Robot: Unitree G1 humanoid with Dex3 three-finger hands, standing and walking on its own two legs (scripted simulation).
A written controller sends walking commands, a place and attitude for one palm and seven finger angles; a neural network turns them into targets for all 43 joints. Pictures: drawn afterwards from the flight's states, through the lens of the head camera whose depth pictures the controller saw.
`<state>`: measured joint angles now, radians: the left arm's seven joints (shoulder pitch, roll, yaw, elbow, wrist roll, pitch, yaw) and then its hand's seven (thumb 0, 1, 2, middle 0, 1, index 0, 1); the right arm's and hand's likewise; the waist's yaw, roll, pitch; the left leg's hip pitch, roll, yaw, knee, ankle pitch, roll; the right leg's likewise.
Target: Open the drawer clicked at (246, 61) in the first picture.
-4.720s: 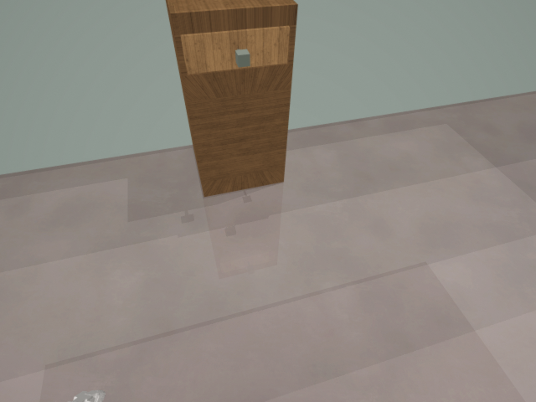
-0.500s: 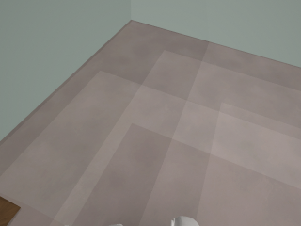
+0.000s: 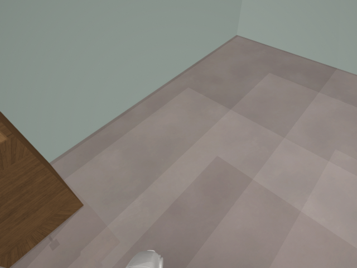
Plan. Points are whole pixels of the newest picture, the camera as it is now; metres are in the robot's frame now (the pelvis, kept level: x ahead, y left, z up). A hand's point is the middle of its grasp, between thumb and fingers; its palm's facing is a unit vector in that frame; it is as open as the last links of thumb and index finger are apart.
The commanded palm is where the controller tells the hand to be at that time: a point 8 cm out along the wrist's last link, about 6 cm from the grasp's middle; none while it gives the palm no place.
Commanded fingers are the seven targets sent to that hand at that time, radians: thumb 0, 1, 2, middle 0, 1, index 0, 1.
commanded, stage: turn to face it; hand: left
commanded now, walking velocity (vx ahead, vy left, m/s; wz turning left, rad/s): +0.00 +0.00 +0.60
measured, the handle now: out of the picture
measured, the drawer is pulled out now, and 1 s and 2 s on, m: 0.00 0.00 0.00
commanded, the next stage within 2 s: take the last steps up to it in 1.40 s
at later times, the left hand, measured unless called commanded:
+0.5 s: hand out of the picture -0.01 +0.28 -0.16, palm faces +0.33 -0.90 -0.29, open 7.4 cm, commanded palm none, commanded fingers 0.00 0.90 0.90 -0.20 -0.30 -0.20 -0.30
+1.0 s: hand out of the picture -0.12 +0.20 -0.17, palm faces +0.59 -0.76 -0.26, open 7.4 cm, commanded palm none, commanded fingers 0.00 0.90 0.90 -0.20 -0.30 -0.20 -0.30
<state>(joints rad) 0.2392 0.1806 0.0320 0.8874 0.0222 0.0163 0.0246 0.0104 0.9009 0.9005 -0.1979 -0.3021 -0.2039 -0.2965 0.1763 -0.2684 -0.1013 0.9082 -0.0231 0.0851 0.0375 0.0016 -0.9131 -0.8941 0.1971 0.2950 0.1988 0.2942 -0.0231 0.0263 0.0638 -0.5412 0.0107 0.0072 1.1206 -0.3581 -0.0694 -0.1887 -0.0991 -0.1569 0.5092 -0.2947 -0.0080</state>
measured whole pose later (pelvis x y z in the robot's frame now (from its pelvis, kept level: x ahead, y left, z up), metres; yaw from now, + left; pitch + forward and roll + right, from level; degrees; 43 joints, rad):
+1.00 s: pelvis -0.04 +0.00 -0.01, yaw +37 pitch -1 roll +2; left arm 0.24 0.21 0.04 0.90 0.03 0.02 0.02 0.01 0.90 0.90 -0.20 -0.30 -0.21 -0.30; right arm 0.15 -0.26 -0.07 0.93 -0.01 0.08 0.04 0.00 -0.91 -0.89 0.20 0.29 0.20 0.29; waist 0.00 -0.02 0.10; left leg -0.34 0.04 0.07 0.77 -0.42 -0.06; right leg -0.21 -0.18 -0.24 0.58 -0.32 0.02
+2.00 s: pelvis -0.07 +0.04 +0.00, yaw +50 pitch -1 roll -1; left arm 0.43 0.18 0.05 1.16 0.03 0.03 0.00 0.01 0.91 0.90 -0.20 -0.30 -0.20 -0.30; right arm 0.29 -0.15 -0.04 1.05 -0.03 -0.03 -0.01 0.00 -0.92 -0.89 0.20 0.29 0.20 0.29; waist 0.02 -0.04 -0.01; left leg -0.17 0.06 0.13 0.50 -0.31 0.01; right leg -0.31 -0.08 -0.10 0.80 -0.43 0.00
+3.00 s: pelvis +0.17 +0.24 -0.01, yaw +49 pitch -1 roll +1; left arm 0.32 0.14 0.01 1.12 0.01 0.02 0.04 0.01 0.91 0.90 -0.20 -0.30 -0.20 -0.30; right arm 0.08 -0.11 0.00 1.03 -0.01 0.00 -0.03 0.00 -0.91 -0.89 0.20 0.29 0.20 0.29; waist 0.06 -0.04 0.08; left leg -0.28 0.04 0.14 0.50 -0.19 0.03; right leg -0.19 -0.04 -0.09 0.70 -0.49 0.01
